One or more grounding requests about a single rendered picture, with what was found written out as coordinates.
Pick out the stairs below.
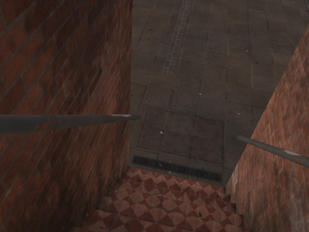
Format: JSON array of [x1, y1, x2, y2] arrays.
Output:
[[69, 166, 253, 232]]

